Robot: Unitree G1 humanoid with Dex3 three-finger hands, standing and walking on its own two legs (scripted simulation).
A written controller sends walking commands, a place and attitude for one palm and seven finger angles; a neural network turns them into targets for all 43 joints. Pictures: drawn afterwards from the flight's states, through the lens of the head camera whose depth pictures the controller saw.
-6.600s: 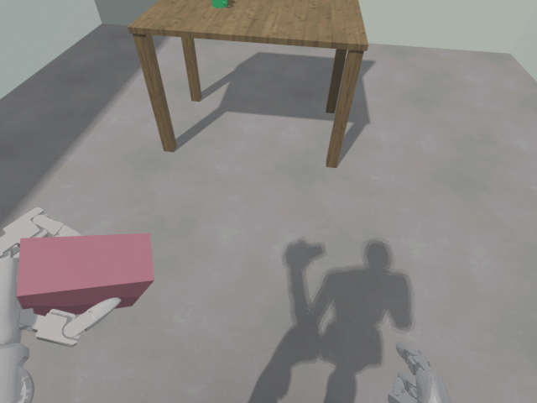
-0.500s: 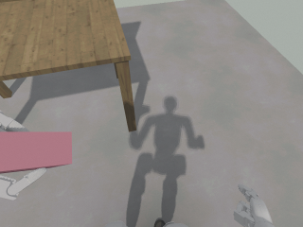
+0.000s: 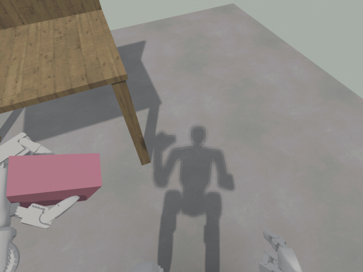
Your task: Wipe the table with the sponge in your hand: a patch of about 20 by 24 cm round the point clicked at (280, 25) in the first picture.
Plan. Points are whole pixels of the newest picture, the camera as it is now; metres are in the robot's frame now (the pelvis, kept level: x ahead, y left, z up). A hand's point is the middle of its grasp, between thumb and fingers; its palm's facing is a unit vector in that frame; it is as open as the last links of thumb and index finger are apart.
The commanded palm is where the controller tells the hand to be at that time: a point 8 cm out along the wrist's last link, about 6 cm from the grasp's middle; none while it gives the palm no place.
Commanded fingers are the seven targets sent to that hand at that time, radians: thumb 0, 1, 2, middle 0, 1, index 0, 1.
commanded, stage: take the last steps up to it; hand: left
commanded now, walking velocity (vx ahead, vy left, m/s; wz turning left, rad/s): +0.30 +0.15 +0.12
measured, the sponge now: (67, 181) +0.24 +0.19 +0.15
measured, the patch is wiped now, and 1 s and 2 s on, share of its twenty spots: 0.00 0.00 0.00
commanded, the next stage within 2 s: none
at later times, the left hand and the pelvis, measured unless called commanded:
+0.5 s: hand out of the picture +0.23 +0.30 +0.18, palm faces +0.47 -0.77 -0.43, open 9.5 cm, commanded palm +0.18 +0.33 +0.18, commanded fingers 0.00 0.10 1.30 -1.20 -1.60 -1.20 -1.60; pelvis +0.03 +0.04 +0.00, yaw +3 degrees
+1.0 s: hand out of the picture +0.34 +0.35 +0.18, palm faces +0.41 -0.77 -0.49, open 9.5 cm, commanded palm +0.28 +0.40 +0.18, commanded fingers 0.00 0.10 1.30 -1.20 -1.60 -1.20 -1.60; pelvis +0.14 +0.11 -0.01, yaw +3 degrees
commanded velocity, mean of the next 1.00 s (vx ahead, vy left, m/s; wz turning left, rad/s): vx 0.30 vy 0.15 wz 0.04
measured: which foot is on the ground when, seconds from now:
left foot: up 0.00-0.32, down 0.34-0.62, up 0.64-0.96, down 0.98-1.00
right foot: down 0.00-0.36, up 0.38-0.58, down 0.60-0.98, up 1.00-1.00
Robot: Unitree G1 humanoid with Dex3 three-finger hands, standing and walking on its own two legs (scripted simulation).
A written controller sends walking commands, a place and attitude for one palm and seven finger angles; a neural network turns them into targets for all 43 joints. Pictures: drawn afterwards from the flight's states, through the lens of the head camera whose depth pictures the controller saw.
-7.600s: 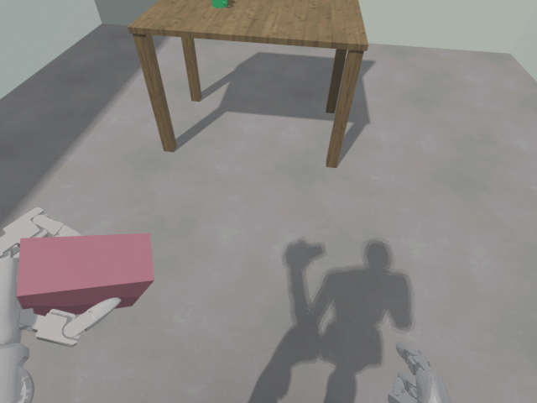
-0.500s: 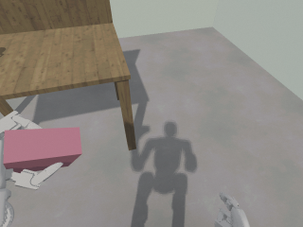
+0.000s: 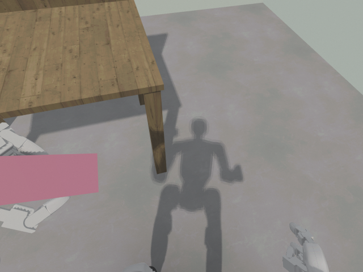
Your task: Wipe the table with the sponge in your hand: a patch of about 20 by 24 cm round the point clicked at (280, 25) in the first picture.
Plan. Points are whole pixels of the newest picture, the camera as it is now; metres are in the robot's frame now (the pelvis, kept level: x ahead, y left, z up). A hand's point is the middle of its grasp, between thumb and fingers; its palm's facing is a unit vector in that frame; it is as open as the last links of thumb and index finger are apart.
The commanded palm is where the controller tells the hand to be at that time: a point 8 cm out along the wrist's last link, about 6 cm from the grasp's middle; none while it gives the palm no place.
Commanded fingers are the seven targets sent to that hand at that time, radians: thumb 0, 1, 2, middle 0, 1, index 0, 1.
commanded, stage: take the last steps up to it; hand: left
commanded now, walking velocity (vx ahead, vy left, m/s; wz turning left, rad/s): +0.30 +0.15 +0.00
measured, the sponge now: (57, 177) +0.23 +0.20 +0.17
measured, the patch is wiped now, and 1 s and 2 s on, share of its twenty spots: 0.00 0.00 0.00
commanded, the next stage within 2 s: come to a stop and stand still in 1.02 s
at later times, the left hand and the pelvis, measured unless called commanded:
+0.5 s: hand (39, 125) +0.31 +0.26 +0.18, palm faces +0.42 -0.76 -0.49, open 9.5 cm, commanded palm +0.26 +0.30 +0.19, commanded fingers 0.00 0.10 1.30 -1.20 -1.60 -1.20 -1.60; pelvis +0.10 +0.01 +0.01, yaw +1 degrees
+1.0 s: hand (35, 78) +0.41 +0.30 +0.19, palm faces +0.36 -0.82 -0.45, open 9.5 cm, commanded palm +0.35 +0.36 +0.19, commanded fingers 0.00 0.10 1.30 -1.20 -1.60 -1.20 -1.60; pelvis +0.19 +0.08 +0.01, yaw +0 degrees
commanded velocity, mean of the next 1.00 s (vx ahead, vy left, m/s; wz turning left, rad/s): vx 0.24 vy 0.15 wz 0.01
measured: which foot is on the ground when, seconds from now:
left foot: down 0.00-0.34, up 0.36-0.74, down 0.76-1.00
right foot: up 0.00-0.30, down 0.32-0.76, up 0.78-1.00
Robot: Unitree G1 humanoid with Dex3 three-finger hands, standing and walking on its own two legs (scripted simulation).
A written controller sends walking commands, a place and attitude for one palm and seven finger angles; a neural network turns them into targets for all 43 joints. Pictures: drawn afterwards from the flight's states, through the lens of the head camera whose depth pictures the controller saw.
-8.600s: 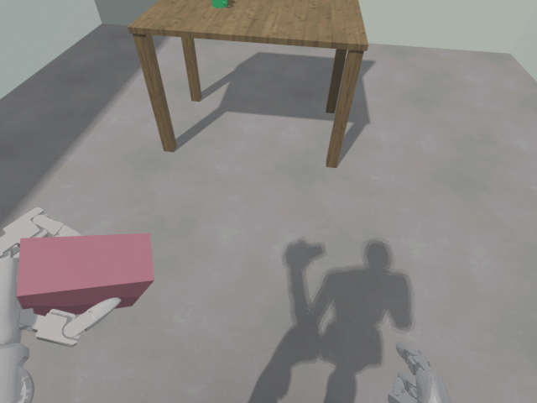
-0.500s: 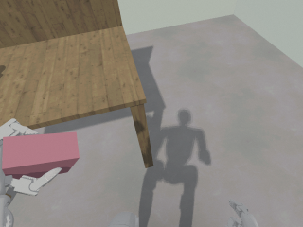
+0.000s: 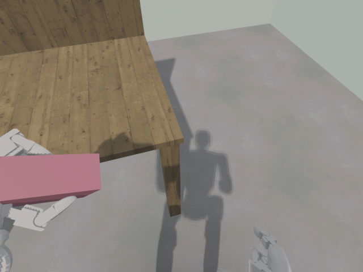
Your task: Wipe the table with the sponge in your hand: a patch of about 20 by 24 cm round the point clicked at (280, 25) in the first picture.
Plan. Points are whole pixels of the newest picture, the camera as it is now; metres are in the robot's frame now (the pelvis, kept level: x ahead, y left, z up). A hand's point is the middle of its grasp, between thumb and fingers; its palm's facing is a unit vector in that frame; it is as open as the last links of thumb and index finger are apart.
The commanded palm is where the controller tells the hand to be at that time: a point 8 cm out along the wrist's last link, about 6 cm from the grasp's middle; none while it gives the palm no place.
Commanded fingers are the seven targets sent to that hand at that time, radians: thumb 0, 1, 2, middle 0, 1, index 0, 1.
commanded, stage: take the last steps up to it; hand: left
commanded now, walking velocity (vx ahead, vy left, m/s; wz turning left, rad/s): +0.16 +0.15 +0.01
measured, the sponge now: (64, 180) +0.23 +0.20 +0.17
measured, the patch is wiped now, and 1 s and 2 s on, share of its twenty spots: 0.00 0.00 0.00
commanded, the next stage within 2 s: come to a stop and stand still in 0.02 s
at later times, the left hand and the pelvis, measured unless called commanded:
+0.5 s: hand (36, 159) +0.25 +0.24 +0.18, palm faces +0.35 -0.82 -0.46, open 9.4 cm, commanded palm +0.19 +0.30 +0.18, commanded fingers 0.00 0.10 1.30 -1.20 -1.60 -1.20 -1.60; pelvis +0.03 +0.02 +0.00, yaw +0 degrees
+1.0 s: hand (41, 203) +0.19 +0.21 +0.17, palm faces +0.39 -0.81 -0.43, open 9.4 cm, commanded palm +0.13 +0.26 +0.18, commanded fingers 0.00 0.10 1.30 -1.20 -1.60 -1.20 -1.60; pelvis -0.02 -0.03 +0.01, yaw +1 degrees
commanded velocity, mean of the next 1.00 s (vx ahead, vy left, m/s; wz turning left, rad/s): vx -0.03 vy -0.01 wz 0.00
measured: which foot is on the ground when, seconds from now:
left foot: down 0.00-0.08, up 0.10-0.44, down 0.46-0.80, up 0.82-1.00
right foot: up 0.00-0.04, down 0.06-0.48, up 0.50-0.72, down 0.74-1.00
